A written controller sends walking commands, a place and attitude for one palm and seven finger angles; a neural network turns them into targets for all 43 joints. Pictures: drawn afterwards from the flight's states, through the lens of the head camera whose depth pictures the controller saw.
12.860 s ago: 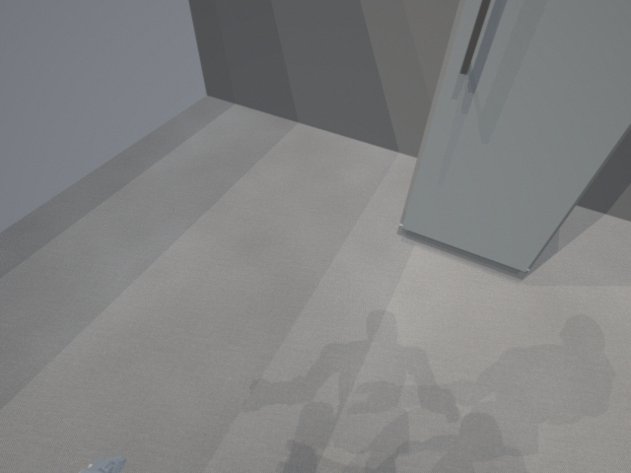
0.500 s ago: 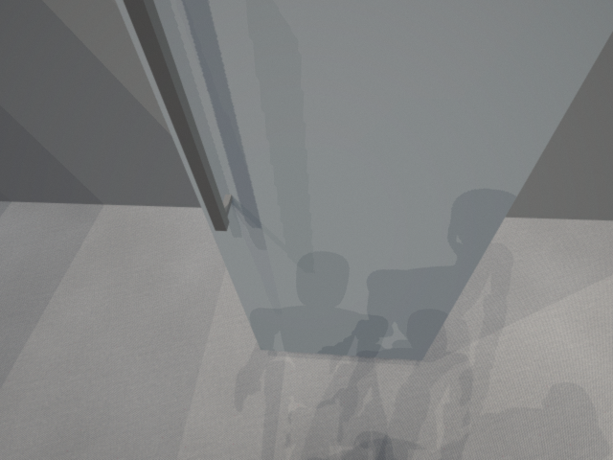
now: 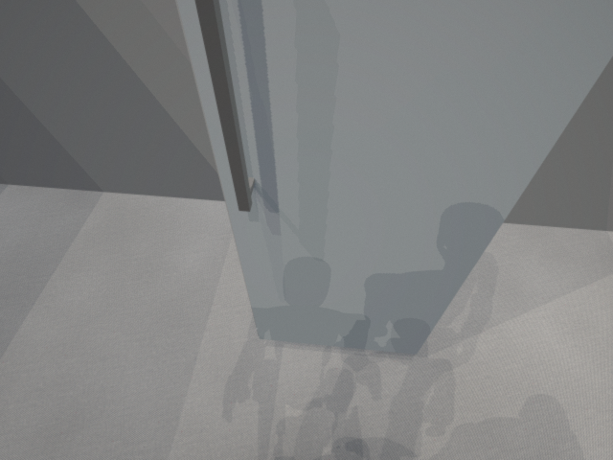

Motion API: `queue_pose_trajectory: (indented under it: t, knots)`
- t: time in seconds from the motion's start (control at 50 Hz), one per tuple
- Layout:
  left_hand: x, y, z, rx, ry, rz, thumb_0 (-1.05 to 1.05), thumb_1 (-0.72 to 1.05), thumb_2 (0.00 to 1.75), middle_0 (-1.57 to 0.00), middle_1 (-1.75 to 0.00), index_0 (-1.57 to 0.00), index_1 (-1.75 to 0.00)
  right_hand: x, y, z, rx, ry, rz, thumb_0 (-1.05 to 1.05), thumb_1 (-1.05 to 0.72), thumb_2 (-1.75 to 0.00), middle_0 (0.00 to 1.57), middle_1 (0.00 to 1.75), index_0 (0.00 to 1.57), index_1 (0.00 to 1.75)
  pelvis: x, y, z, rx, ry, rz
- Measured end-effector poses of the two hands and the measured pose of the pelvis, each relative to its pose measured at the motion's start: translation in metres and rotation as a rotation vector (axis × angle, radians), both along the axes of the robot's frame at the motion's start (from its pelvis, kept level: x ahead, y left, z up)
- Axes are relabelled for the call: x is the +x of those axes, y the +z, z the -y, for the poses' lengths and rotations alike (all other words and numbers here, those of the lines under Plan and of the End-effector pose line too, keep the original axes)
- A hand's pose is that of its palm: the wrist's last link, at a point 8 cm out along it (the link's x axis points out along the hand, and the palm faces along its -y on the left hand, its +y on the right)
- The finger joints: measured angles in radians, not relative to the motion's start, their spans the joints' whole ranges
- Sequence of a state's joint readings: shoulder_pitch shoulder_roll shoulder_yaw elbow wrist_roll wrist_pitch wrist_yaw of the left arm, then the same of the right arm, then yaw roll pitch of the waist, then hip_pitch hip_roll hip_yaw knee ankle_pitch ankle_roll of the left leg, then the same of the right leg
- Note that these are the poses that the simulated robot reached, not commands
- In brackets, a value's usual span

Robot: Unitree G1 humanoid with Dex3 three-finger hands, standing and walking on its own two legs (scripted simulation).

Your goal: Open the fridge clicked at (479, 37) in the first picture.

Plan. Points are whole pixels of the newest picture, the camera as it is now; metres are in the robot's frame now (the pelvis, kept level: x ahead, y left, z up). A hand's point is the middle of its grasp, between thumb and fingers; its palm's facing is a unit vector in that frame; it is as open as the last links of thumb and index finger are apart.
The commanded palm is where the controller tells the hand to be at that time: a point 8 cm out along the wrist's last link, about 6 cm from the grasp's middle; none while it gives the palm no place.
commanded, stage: come to a stop and stand still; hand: left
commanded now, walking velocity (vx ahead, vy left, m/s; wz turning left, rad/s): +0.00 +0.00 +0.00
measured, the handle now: (223, 55) +0.49 +0.14 +0.26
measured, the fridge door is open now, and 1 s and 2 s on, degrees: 0 0 0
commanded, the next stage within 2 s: look again from close up in 1.14 s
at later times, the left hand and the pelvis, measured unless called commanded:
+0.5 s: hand out of the picture -0.04 +0.11 -0.18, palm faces +0.06 -0.99 -0.13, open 7.4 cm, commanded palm none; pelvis -0.01 -0.03 +0.00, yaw +1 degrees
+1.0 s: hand out of the picture +0.05 +0.19 -0.18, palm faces +0.02 -0.98 -0.22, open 7.4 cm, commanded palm none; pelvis +0.02 +0.00 +0.00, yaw -1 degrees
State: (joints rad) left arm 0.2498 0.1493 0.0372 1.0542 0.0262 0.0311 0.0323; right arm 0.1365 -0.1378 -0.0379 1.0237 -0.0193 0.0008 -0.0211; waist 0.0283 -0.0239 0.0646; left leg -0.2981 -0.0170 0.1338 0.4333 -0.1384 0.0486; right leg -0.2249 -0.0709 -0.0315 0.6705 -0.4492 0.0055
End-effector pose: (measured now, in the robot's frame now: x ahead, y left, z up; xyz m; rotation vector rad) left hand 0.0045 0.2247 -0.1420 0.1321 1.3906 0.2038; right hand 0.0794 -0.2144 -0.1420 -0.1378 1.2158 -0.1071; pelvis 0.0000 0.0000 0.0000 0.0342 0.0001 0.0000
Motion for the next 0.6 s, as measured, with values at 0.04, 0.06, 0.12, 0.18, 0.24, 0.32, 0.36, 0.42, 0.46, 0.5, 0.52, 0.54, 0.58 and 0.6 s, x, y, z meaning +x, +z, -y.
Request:
queue_pose_trajectory:
  t: [0.04,0.06,0.12,0.18,0.24,0.32,0.36,0.42,0.46,0.5,0.52,0.54,0.58,0.6]
  knots:
    - [-0.01,0.001,0.004,0.017,-0.006,-0.003,0.0,0.91,0.9,-0.2,-0.3,-0.2,-0.3,-0.008,-0.006,0.003,0.024,-0.01,-0.004,0.0,-0.92,-0.9,0.2,0.29,0.2,0.3,-0.006,-0.002,0.006,0.009,-0.002,0.0]
    - [-0.016,0.004,0.007,0.021,-0.007,-0.008,0.0,0.91,0.9,-0.2,-0.3,-0.19,-0.3,-0.012,-0.007,0.007,0.026,-0.028,-0.003,-0.01,-0.93,-0.9,0.2,0.29,0.21,0.3,-0.008,-0.001,0.008,-0.001,0.001,0.008]
    - [-0.031,0.009,0.015,0.017,-0.007,-0.018,0.0,0.91,0.9,-0.2,-0.3,-0.19,-0.3,-0.026,-0.006,0.02,0.018,-0.039,-0.017,-0.01,-0.94,-0.9,0.2,0.29,0.21,0.3,-0.011,0.002,0.013,-0.015,0.011,0.019]
    - [-0.042,0.006,0.023,0.003,-0.001,-0.024,0.0,0.91,0.9,-0.2,-0.3,-0.2,-0.3,-0.045,-0.003,0.03,0.002,-0.04,-0.055,-0.01,-0.94,-0.9,0.2,0.29,0.2,0.3,-0.013,0.003,0.019,-0.019,0.013,0.031]
    - [-0.048,0.001,0.032,-0.021,0.003,-0.03,0.0,0.91,0.9,-0.2,-0.3,-0.2,-0.3,-0.067,-0.001,0.037,-0.014,-0.046,-0.106,-0.01,-0.93,-0.9,0.2,0.29,0.2,0.3,-0.014,0.003,0.024,-0.023,0.016,0.039]
    - [-0.051,-0.004,0.045,-0.054,0.004,-0.036,0.0,0.9,0.9,-0.2,-0.3,-0.2,-0.3,-0.097,0.0,0.04,-0.023,-0.057,-0.183,0.0,-0.92,-0.9,0.19,0.29,0.2,0.3,-0.015,0.003,0.029,-0.029,0.02,0.043]
    - [-0.052,-0.005,0.05,-0.067,0.005,-0.04,0.0,0.9,0.9,-0.2,-0.3,-0.2,-0.3,-0.11,0.0,0.038,-0.02,-0.062,-0.221,0.0,-0.92,-0.9,0.19,0.29,0.2,0.3,-0.015,0.003,0.031,-0.031,0.022,0.042]
    - [-0.053,-0.006,0.057,-0.08,0.006,-0.049,0.0,0.9,0.9,-0.2,-0.3,-0.2,-0.3,-0.127,0.0,0.033,-0.008,-0.069,-0.271,0.0,-0.91,-0.9,0.19,0.29,0.2,0.3,-0.015,0.003,0.032,-0.033,0.024,0.038]
    - [-0.054,-0.006,0.059,-0.085,0.008,-0.058,0.0,0.9,0.9,-0.2,-0.3,-0.2,-0.3,-0.135,0.0,0.028,0.004,-0.074,-0.297,0.0,-0.91,-0.9,0.19,0.29,0.2,0.3,-0.014,0.003,0.033,-0.034,0.025,0.034]
    - [-0.054,-0.006,0.061,-0.086,0.009,-0.067,0.0,0.9,0.9,-0.2,-0.3,-0.2,-0.3,-0.14,0.0,0.023,0.016,-0.078,-0.315,0.0,-0.91,-0.9,0.19,0.29,0.2,0.3,-0.013,0.003,0.034,-0.034,0.025,0.031]
    - [-0.054,-0.006,0.061,-0.087,0.01,-0.071,0.0,0.9,0.9,-0.2,-0.3,-0.2,-0.3,-0.141,0.0,0.02,0.022,-0.08,-0.321,0.0,-0.91,-0.9,0.19,0.29,0.2,0.3,-0.012,0.003,0.034,-0.034,0.025,0.029]
    - [-0.054,-0.005,0.062,-0.086,0.012,-0.075,0.0,0.9,0.9,-0.2,-0.3,-0.2,-0.3,-0.142,0.0,0.018,0.028,-0.082,-0.326,0.0,-0.91,-0.9,0.19,0.29,0.2,0.3,-0.011,0.003,0.034,-0.034,0.024,0.027]
    - [-0.053,-0.005,0.062,-0.083,0.015,-0.081,0.0,0.9,0.9,-0.2,-0.3,-0.2,-0.3,-0.141,-0.001,0.013,0.039,-0.083,-0.328,0.0,-0.91,-0.9,0.19,0.29,0.2,0.3,-0.009,0.004,0.034,-0.033,0.024,0.025]
    - [-0.053,-0.004,0.061,-0.076,0.009,-0.08,0.0,0.9,0.9,-0.2,-0.3,-0.2,-0.3,-0.139,-0.002,0.011,0.045,-0.078,-0.326,0.0,-0.91,-0.9,0.19,0.29,0.2,0.3,-0.008,0.003,0.033,-0.04,0.019,0.021]
